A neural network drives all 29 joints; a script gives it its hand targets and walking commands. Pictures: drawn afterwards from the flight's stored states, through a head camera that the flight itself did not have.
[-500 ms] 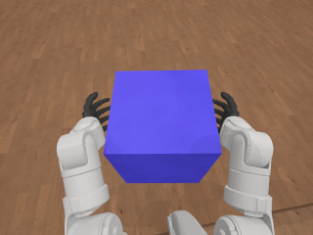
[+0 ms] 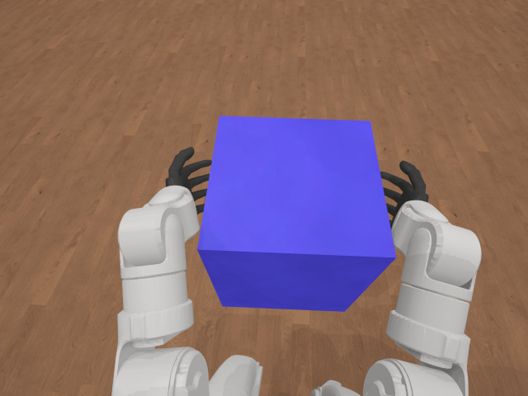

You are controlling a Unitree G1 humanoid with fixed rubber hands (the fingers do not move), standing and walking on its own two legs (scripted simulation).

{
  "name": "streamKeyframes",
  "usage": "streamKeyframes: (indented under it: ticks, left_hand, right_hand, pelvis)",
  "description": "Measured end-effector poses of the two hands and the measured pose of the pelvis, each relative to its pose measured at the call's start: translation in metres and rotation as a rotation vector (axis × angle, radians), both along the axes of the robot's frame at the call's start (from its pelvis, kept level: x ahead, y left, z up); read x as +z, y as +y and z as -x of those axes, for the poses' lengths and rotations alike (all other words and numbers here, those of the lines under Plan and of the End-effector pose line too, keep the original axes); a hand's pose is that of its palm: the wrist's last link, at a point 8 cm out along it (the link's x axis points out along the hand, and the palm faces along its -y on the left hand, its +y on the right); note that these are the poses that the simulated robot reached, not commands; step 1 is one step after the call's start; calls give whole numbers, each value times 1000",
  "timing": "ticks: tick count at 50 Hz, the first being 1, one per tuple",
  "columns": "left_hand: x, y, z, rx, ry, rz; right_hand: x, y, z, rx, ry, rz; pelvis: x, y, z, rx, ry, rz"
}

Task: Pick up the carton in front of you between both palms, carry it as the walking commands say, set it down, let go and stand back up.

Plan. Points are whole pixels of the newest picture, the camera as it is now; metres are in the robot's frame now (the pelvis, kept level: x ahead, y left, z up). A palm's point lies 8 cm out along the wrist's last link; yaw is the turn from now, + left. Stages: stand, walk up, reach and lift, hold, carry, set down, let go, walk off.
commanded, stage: carry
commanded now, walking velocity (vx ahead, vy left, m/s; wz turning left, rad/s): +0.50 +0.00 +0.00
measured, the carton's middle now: (288, 223) +0.36 +0.03 +0.06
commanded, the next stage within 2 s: none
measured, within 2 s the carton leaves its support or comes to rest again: neither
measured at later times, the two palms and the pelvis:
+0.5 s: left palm (218, 64) +0.65 +0.19 +0.16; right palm (379, 77) +0.63 -0.11 +0.16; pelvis +0.30 +0.05 +0.04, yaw -2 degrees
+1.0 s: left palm (263, 32) +0.86 +0.14 +0.13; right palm (390, 43) +0.86 -0.16 +0.12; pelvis +0.61 -0.01 +0.05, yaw +0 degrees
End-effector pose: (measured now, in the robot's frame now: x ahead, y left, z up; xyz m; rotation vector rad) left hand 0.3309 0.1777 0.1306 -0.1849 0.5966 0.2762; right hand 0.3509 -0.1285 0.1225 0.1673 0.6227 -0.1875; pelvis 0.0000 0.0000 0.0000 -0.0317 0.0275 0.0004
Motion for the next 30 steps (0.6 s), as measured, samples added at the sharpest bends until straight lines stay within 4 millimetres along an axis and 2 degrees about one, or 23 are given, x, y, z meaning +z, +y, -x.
streamKeyframes:
  ticks: [4, 8, 13, 16, 20, 25, 30]
  left_hand:
    - [32, -14, -50, -39, -60, -4]
    - [62, -26, -103, -77, -108, -27]
    - [80, -22, -170, -82, -118, -46]
    - [78, -8, -211, -71, -100, -45]
    - [57, 12, -268, -71, -62, -34]
    - [27, 17, -316, -89, 55, 34]
    - [17, 12, -364, -97, 53, 60]
  right_hand:
    - [32, -14, -38, -25, -58, 9]
    - [61, -26, -82, -44, -107, 24]
    - [82, -24, -144, -58, -118, 36]
    - [82, -11, -189, -52, -101, 43]
    - [67, 9, -244, -55, -62, 70]
    - [35, 19, -284, -65, 60, 37]
    - [28, 16, -326, -81, 55, 8]
  pelvis:
    - [23, 1, -43, 4, 14, -17]
    - [36, 6, -91, -4, 33, -25]
    - [41, 17, -160, -18, 47, -26]
    - [37, 26, -205, -24, 51, -24]
    - [27, 39, -257, -35, 46, -35]
    - [43, 47, -304, -42, 52, -17]
    - [57, 46, -353, -40, 65, -7]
